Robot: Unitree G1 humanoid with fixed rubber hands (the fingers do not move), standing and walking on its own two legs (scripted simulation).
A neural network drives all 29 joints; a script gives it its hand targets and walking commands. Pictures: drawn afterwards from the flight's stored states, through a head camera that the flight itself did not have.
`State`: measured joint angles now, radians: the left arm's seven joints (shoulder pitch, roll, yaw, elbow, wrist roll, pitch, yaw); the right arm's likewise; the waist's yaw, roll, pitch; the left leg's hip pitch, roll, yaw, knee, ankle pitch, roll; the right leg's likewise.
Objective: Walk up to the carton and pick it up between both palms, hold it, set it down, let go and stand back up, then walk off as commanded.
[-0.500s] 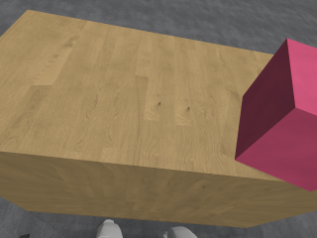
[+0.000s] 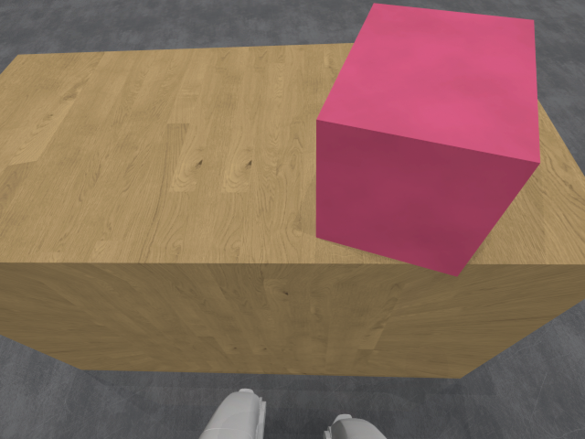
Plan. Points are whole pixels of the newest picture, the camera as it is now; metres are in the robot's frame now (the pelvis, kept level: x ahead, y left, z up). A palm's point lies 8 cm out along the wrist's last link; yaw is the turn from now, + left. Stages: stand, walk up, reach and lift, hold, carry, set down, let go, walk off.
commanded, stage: walk up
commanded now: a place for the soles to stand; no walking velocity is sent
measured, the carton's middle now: (415, 138) +0.50 -0.17 +0.11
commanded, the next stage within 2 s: none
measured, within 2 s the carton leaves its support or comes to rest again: neither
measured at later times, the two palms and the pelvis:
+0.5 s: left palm out of the picture +0.07 +0.30 -0.11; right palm out of the picture +0.02 -0.36 -0.07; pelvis +0.00 -0.01 +0.01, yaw +0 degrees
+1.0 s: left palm out of the picture +0.13 +0.24 -0.06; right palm out of the picture +0.12 -0.38 -0.13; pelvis +0.07 -0.08 +0.01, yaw +0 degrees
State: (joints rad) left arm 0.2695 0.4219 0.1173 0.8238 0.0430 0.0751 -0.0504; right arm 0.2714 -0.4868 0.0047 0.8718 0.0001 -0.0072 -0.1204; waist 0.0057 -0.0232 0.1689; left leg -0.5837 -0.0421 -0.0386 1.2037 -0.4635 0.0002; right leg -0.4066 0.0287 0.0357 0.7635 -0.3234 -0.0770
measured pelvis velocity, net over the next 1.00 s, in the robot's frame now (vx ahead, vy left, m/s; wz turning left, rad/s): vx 0.07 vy -0.08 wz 0.01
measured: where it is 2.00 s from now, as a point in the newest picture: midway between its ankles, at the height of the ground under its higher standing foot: outside the picture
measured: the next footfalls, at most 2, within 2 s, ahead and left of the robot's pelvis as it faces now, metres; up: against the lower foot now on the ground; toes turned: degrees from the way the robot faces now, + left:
left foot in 0.38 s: +0.02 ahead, +0.09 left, +0.00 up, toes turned +2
right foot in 0.80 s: +0.14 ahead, -0.18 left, +0.00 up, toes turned +1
